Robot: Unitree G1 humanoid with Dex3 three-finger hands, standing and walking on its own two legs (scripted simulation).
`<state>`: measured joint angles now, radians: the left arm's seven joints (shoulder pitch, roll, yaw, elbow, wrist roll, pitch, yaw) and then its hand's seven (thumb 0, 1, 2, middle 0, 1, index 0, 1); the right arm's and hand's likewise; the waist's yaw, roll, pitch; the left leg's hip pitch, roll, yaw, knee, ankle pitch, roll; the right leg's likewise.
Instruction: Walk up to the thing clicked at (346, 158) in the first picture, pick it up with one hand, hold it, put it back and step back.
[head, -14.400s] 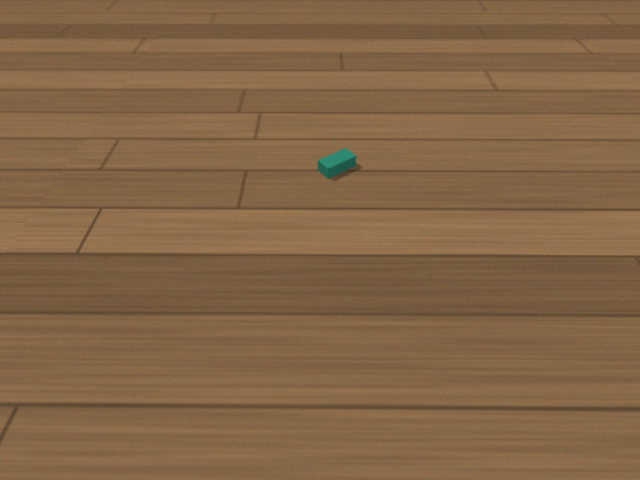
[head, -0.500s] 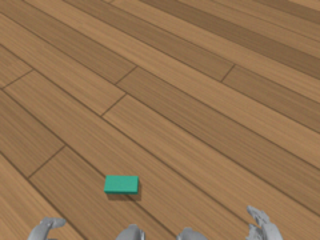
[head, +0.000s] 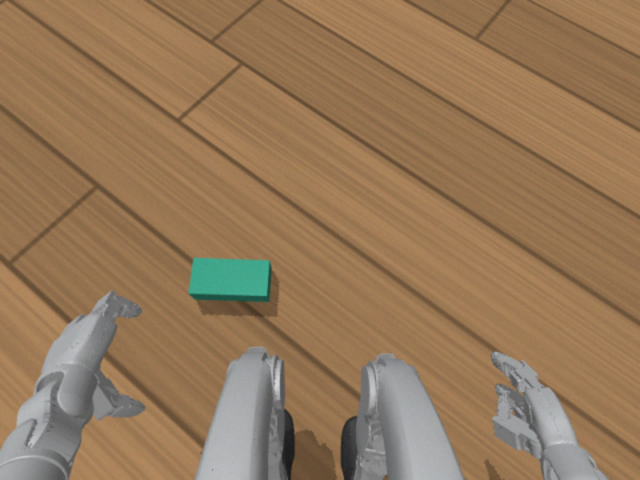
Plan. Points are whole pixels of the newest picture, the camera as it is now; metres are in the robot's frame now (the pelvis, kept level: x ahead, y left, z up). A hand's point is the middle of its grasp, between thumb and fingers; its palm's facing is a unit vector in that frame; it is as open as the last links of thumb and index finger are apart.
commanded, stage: rise first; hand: left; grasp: from above
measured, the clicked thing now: (232, 280) +0.48 +0.21 -0.50
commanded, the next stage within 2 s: approach in 1.74 s
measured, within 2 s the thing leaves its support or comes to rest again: neither
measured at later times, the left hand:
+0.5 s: hand (159, 309) +0.36 +0.29 -0.28, palm faces -0.49 -0.21 -0.85, open 14.1 cm
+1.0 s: hand (172, 298) +0.40 +0.29 -0.34, palm faces -0.48 -0.07 -0.87, open 14.1 cm
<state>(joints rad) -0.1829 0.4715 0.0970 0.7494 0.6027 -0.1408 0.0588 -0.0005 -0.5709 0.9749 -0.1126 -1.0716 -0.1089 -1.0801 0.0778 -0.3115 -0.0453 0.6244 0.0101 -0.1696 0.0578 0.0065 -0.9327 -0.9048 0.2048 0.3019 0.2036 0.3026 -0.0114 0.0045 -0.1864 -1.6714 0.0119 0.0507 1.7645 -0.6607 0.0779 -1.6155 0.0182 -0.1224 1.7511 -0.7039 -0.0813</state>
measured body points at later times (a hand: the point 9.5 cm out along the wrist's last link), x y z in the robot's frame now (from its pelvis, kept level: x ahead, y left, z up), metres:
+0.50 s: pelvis -0.04 +0.00 -0.12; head +0.18 +0.04 +0.27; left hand +0.39 +0.30 -0.23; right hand +0.02 -0.28 -0.24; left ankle +0.06 +0.09 -0.50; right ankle +0.04 -0.09 -0.50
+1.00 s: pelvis -0.04 +0.00 -0.16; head +0.22 +0.05 +0.21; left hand +0.42 +0.29 -0.29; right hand +0.05 -0.28 -0.29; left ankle +0.06 +0.09 -0.50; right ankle +0.04 -0.09 -0.50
